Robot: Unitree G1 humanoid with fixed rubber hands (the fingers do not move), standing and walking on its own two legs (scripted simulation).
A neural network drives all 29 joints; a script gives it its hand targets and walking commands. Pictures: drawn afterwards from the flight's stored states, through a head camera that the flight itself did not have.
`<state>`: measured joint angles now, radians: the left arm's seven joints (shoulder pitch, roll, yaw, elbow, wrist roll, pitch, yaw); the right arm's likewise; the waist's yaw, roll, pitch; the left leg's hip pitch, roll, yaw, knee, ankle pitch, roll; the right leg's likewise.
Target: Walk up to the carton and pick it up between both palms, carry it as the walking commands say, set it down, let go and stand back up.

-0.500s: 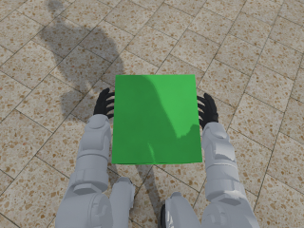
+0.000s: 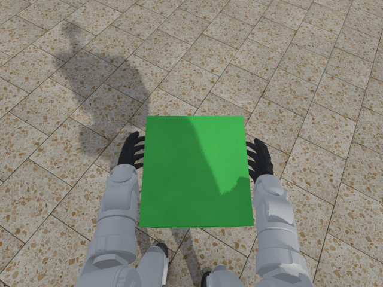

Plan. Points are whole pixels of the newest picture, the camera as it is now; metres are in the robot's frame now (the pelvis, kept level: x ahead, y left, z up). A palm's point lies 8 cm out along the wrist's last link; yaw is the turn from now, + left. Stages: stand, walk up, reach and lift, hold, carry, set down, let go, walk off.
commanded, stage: reach and lift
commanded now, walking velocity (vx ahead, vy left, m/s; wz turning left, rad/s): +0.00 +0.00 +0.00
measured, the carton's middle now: (194, 180) +0.36 +0.02 -0.11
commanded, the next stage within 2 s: none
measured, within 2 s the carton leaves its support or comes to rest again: neither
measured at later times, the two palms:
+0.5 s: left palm (119, 162) +0.34 +0.17 +0.03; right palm (276, 169) +0.35 -0.13 +0.04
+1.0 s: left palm (109, 159) +0.32 +0.17 +0.09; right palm (293, 168) +0.33 -0.13 +0.10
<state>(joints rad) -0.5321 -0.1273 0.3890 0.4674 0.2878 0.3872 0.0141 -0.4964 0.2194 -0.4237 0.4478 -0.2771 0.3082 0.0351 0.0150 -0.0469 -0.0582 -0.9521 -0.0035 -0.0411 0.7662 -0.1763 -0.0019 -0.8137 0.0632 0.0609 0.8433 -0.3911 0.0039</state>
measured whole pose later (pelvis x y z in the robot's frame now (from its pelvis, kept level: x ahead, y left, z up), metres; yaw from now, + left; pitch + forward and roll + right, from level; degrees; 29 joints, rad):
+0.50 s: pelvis +0.02 +0.01 +0.04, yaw +0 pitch +9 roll -1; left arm -0.38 -0.16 0.31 0.37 0.29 0.51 0.04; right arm -0.38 0.19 -0.32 0.40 -0.27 0.43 0.05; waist 0.02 -0.05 -0.02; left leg -0.54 -0.01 -0.02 0.50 -0.11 0.01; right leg -0.41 0.04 0.09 0.56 -0.31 0.01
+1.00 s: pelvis +0.02 +0.01 +0.05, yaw -1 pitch -3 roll +0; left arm -0.30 -0.16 0.26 0.24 0.27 0.71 0.06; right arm -0.32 0.17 -0.24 0.30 -0.26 0.64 0.06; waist 0.02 -0.04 0.00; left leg -0.23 -0.02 0.00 0.37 -0.09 0.01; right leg -0.10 0.02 0.11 0.43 -0.28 0.01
